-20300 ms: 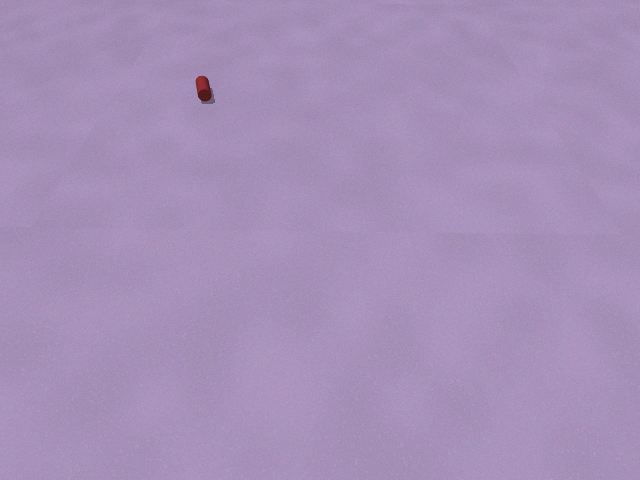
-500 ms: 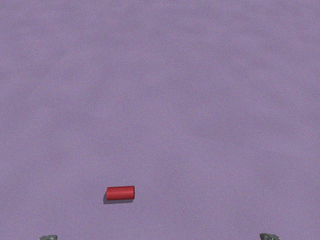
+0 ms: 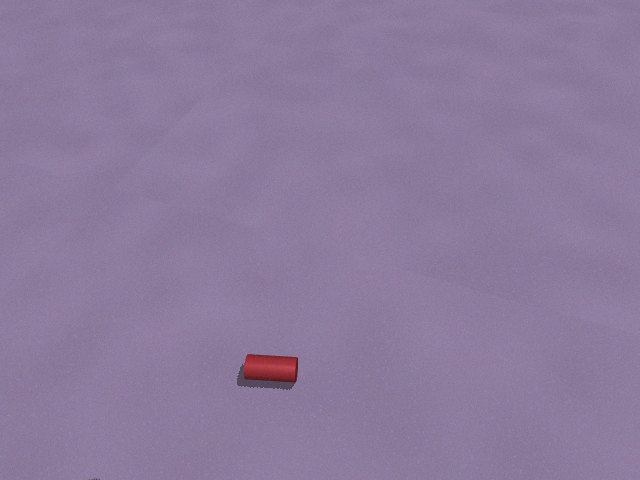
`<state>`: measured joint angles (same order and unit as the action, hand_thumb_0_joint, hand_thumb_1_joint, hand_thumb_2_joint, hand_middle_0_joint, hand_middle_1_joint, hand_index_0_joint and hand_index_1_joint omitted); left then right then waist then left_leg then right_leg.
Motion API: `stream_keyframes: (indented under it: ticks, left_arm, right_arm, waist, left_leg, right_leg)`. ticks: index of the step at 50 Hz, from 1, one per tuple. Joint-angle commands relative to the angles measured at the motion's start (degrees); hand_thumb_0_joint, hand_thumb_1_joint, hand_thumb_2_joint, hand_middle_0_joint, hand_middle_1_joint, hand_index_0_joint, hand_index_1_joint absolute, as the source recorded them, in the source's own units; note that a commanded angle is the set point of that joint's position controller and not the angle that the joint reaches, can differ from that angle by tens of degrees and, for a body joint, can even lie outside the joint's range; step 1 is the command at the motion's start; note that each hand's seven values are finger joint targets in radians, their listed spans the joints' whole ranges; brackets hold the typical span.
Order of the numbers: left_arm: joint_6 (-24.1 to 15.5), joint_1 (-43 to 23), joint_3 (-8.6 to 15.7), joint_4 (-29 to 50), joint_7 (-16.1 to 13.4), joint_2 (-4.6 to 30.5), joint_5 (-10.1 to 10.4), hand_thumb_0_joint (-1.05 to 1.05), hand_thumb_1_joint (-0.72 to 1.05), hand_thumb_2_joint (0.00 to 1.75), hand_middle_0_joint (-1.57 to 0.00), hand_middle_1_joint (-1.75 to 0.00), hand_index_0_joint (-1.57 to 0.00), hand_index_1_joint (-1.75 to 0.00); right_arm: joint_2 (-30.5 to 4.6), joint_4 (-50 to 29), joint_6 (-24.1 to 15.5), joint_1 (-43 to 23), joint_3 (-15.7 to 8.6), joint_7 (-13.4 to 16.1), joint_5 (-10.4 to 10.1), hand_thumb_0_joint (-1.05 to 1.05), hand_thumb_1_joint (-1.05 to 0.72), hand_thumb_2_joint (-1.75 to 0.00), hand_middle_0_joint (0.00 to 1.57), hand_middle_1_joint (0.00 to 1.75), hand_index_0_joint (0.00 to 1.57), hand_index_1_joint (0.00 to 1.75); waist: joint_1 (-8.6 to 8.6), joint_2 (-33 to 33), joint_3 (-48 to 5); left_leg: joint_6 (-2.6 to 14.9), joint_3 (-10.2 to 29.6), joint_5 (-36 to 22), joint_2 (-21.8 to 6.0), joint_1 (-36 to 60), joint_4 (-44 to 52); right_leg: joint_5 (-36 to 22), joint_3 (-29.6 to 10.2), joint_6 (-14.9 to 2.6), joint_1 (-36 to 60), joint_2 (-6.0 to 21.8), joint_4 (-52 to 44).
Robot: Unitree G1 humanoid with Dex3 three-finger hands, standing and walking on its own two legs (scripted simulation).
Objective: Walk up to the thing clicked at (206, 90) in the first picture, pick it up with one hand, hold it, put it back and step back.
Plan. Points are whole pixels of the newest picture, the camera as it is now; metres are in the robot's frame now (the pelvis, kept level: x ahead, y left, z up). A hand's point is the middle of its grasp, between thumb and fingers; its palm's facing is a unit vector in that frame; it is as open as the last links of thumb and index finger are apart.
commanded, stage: walk up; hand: left
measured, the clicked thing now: (271, 368) +0.52 +0.19 -0.73
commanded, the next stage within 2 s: none
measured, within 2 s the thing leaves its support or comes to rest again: neither
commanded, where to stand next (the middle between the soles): +0.12 +0.00 m, yaw -7 degrees
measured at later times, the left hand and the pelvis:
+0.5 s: hand (146, 464) +0.16 +0.26 -0.15, palm faces -0.07 -0.90 -0.42, open 7.4 cm; pelvis +0.05 +0.00 -0.02, yaw -3 degrees
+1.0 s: hand out of the picture +0.10 +0.32 -0.17, palm faces -0.17 -0.93 -0.33, open 7.4 cm; pelvis +0.00 +0.05 -0.01, yaw -8 degrees
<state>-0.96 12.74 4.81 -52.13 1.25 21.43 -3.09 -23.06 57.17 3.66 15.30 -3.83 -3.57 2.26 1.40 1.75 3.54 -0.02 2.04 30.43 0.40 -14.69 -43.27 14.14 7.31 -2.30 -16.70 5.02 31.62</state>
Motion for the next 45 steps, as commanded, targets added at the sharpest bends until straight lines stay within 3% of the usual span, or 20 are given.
stream_keyframes:
  ticks: [1,2,3,4,5,8,11,16,18,19,20,21,24,31,35,36,38,39,41,45]
  left_arm:
    - [0.2,-1.8,3.9,4.9,0.2,17.0,0.4,0.0,0.9,0.9,-0.2,-0.3,-0.2,-0.3]
    - [0.4,-3.1,2.7,6.7,0.2,12.5,0.4,0.0,0.9,0.9,-0.2,-0.3,-0.2,-0.3]
    - [0.4,-6.4,1.2,9.6,0.1,7.0,1.5,0.0,0.9,0.9,-0.2,-0.3,-0.2,-0.3]
    - [0.4,-7.7,2.8,9.4,-0.1,11.8,1.3,0.0,0.9,0.9,-0.2,-0.3,-0.2,-0.3]
    - [-0.1,-8.1,3.0,8.9,0.4,14.5,1.5,0.0,0.9,0.9,-0.2,-0.3,-0.2,-0.3]
    - [-0.7,3.0,2.8,4.1,1.4,14.0,2.3,0.0,0.9,0.9,-0.2,-0.3,-0.2,-0.3]
    - [-1.3,-0.5,2.0,5.1,1.7,12.9,2.0,0.0,0.9,0.9,-0.2,-0.3,-0.2,-0.3]
    - [-2.2,3.3,1.2,1.9,-1.1,10.2,3.1,0.0,0.9,0.9,-0.2,-0.3,-0.2,-0.3]
    - [-2.8,8.7,2.6,0.6,-2.7,15.3,2.9,0.0,0.9,0.9,-0.2,-0.3,-0.2,-0.3]
    - [-2.9,9.2,3.3,1.5,-3.3,19.2,2.6,0.0,0.9,0.9,-0.2,-0.3,-0.2,-0.3]
    - [-2.6,4.1,2.1,4.2,-3.5,17.8,2.6,0.0,0.9,0.9,-0.2,-0.3,-0.2,-0.3]
    - [-2.3,0.5,2.5,5.4,-3.9,19.5,2.8,0.0,0.9,0.9,-0.2,-0.3,-0.2,-0.3]
    - [-1.1,-1.4,2.1,6.1,-4.6,17.3,2.8,0.0,0.9,0.9,-0.2,-0.3,-0.2,-0.3]
    - [0.5,-6.3,2.1,9.8,-5.0,15.4,0.7,0.0,0.9,0.9,-0.2,-0.3,-0.2,-0.3]
    - [3.9,-10.1,0.7,11.5,-3.8,11.6,2.5,0.0,0.9,0.9,-0.2,-0.3,-0.2,-0.3]
    - [4.4,-7.8,-0.2,11.8,-3.6,8.0,2.9,0.0,0.9,0.9,-0.2,-0.3,-0.2,-0.3]
    - [4.7,-11.3,2.4,11.2,-4.4,14.2,1.6,0.0,0.9,0.9,-0.2,-0.3,-0.2,-0.3]
    - [4.7,-11.2,3.1,10.0,-3.8,16.2,1.3,0.0,0.9,0.9,-0.2,-0.3,-0.2,-0.3]
    - [5.1,-3.6,2.9,7.4,-2.8,14.6,2.3,0.0,0.9,0.9,-0.2,-0.3,-0.2,-0.3]
    - [2.9,-4.4,3.0,8.6,0.1,13.9,0.9,0.0,0.9,0.9,-0.2,-0.3,-0.2,-0.3]
  right_arm:
    - [-9.3,-3.7,-4.6,4.7,-3.8,1.2,0.3,0.0,-0.9,-0.9,0.2,0.3,0.2,0.3]
    - [-12.4,-2.3,-5.2,10.5,-5.1,1.7,0.6,0.0,-0.9,-0.9,0.2,0.3,0.2,0.3]
    - [-17.4,-3.6,-5.6,11.1,-5.7,2.3,1.8,0.0,-0.9,-0.9,0.2,0.3,0.2,0.3]
    - [-19.5,-6.7,-5.8,4.8,-5.6,2.6,1.1,0.0,-0.9,-0.9,0.2,0.3,0.2,0.3]
    - [-19.9,-7.0,-6.3,3.0,-5.5,2.6,-0.5,0.0,-0.9,-0.9,0.2,0.3,0.2,0.3]
    - [-14.3,-9.2,-7.6,-2.6,-3.7,2.6,0.2,0.0,-0.9,-0.9,0.2,0.3,0.2,0.3]
    - [-14.1,-10.0,-7.9,0.6,-3.6,2.4,-0.7,0.0,-0.9,-0.9,0.2,0.3,0.2,0.3]
    - [-11.1,-12.0,-4.4,-4.1,-2.3,3.3,-1.7,0.0,-0.9,-0.9,0.2,0.3,0.2,0.3]
    - [-7.3,-12.0,-3.3,-0.1,-1.1,3.5,-3.3,0.0,-0.9,-0.9,0.2,0.3,0.2,0.3]
    - [-5.1,-12.2,-2.4,3.7,-0.3,3.9,-3.4,0.0,-0.9,-0.9,0.2,0.3,0.2,0.3]
    - [-8.0,-10.8,-0.5,6.0,-1.3,4.6,-2.9,0.0,-0.9,-0.9,0.2,0.3,0.2,0.3]
    - [-9.4,-10.9,0.3,6.2,-2.1,5.0,-2.9,0.0,-0.9,-0.9,0.2,0.3,0.2,0.3]
    - [-12.3,-9.6,1.1,4.4,-3.4,4.5,-2.5,0.0,-0.9,-0.9,0.2,0.3,0.2,0.3]
    - [-9.9,-10.9,0.4,2.4,-2.8,4.5,-2.3,0.0,-0.9,-0.9,0.2,0.3,0.2,0.3]
    - [-11.0,-7.5,-1.8,6.5,-3.6,5.1,-0.5,0.0,-0.9,-0.9,0.2,0.3,0.2,0.3]
    - [-16.6,-9.1,-2.2,3.0,-4.6,5.2,0.9,0.0,-0.9,-0.9,0.2,0.3,0.2,0.3]
    - [-24.3,-12.8,-2.9,-5.2,-6.2,5.4,-0.4,0.0,-0.9,-0.9,0.2,0.3,0.2,0.3]
    - [-21.3,-13.6,-3.4,-8.8,-5.5,5.8,-0.4,0.0,-0.9,-0.9,0.2,0.3,0.2,0.3]
    - [-15.8,-13.4,-4.5,-10.5,-4.2,7.1,-0.1,0.0,-0.9,-0.9,0.2,0.3,0.2,0.3]
    - [-16.0,-9.0,-7.5,5.3,-5.4,6.6,-0.9,0.0,-0.9,-0.9,0.2,0.3,0.2,0.3]
  waist:
    - [-4.74,-7.1,-2.5]
    - [-7.73,4.7,-2.9]
    - [-8.06,17.4,1.7]
    - [-6.51,6.3,7.2]
    - [-5.7,5.7,10.4]
    - [-1.01,6.0,6.2]
    - [-3.57,6.7,6.2]
    - [-0.03,7.2,2.0]
    - [2.52,-6.9,-5.6]
    - [1.0,-16.3,-7.7]
    - [-1.44,-7.4,-7.3]
    - [-1.92,-11.9,-5.9]
    - [-2.27,-7.9,-7.7]
    - [-1.18,-16.3,-10.0]
    - [-4.6,-8.6,-6.5]
    - [-3.4,7.8,-4.1]
    - [-4.04,13.2,-0.6]
    - [-2.38,7.7,1.2]
    - [2.32,0.2,-0.1]
    - [-4.43,4.9,-12.2]
  left_leg:
    - [2.27,-8.0,-12.4,2.0,11.8,27.2]
    - [4.11,1.7,-9.1,-2.9,23.5,32.2]
    - [7.56,29.5,8.9,-17.2,23.6,34.6]
    - [12.94,33.9,17.0,-23.2,12.0,35.7]
    - [15.16,32.9,21.0,-25.0,2.5,39.0]
    - [10.5,11.0,-3.6,-13.2,11.8,32.8]
    - [11.16,6.8,-10.9,-13.7,6.3,31.2]
    - [7.54,-3.0,-41.2,-9.1,-1.3,11.1]
    - [3.66,-5.4,-26.1,-2.7,-4.4,-8.9]
    - [1.84,-3.2,0.5,3.7,-10.4,-18.9]
    - [1.84,5.8,4.2,0.7,-5.7,-23.1]
    - [1.72,4.2,5.0,-0.2,-4.8,-25.9]
    - [1.19,6.8,1.3,-0.7,-7.1,-29.6]
    - [-0.54,1.0,0.4,-1.3,-6.6,-9.6]
    - [-0.61,-1.1,-18.1,0.5,2.2,13.2]
    - [2.96,18.3,-22.0,-12.3,1.8,19.0]
    - [17.56,39.6,-21.3,-29.0,-15.4,27.8]
    - [17.96,32.7,-22.1,-26.4,-14.6,25.0]
    - [10.18,14.1,-33.1,-15.3,-3.6,15.4]
    - [9.19,19.0,-5.3,-14.4,26.0,18.0]
  right_leg:
    - [19.8,-8.7,-4.17,-0.8,4.9,-6.6]
    - [20.1,-2.6,-0.75,-13.4,-0.6,9.1]
    - [23.1,-2.1,2.24,-33.2,-8.6,26.5]
    - [15.4,-11.8,1.91,-33.3,-4.0,25.9]
    - [11.6,-14.9,1.04,-25.5,-0.1,26.5]
    - [5.3,-13.4,1.7,-21.4,-3.1,22.3]
    - [3.6,-10.9,2.88,-14.0,-2.0,14.6]
    - [-11.0,-4.9,1.87,6.8,-5.1,-0.9]
    - [-31.7,-11.1,1.11,17.7,-1.2,-6.3]
    - [-44.3,-30.7,-4.5,18.9,12.6,-8.4]
    - [-34.8,-34.1,-7.73,9.5,15.6,-9.0]
    - [-28.5,-37.3,-11.97,4.2,17.3,-10.6]
    - [-13.0,-28.6,-9.24,2.9,12.1,-9.2]
    - [-29.0,-18.2,-10.68,3.1,9.0,-0.3]
    - [-7.2,-17.3,-5.23,-9.8,0.5,13.6]
    - [10.6,-13.6,-1.57,-20.6,-8.8,25.6]
    - [22.3,-21.7,0.84,-14.6,-10.3,42.5]
    - [18.6,-22.5,1.22,-15.2,-8.9,46.4]
    - [11.2,-23.4,1.26,-21.8,-10.9,50.7]
    - [7.0,-19.7,2.59,-27.7,-7.3,34.2]
